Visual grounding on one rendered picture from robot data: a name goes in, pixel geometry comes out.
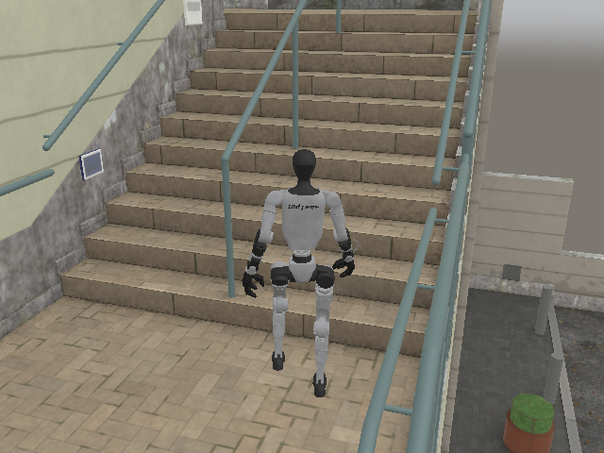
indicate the left robot shin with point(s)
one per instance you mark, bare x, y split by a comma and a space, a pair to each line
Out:
278, 328

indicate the robot right forearm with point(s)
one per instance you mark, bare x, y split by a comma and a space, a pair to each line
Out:
346, 248

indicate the robot left forearm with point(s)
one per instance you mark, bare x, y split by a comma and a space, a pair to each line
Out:
255, 256

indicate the robot left foot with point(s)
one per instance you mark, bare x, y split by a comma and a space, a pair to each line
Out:
278, 362

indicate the right robot hand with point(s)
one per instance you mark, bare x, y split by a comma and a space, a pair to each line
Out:
341, 263

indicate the left robot upper arm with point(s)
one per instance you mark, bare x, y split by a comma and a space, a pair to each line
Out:
268, 217

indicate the right robot upper arm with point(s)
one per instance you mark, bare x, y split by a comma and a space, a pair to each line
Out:
337, 215

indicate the left robot hand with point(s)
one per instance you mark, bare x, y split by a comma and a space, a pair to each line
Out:
248, 284

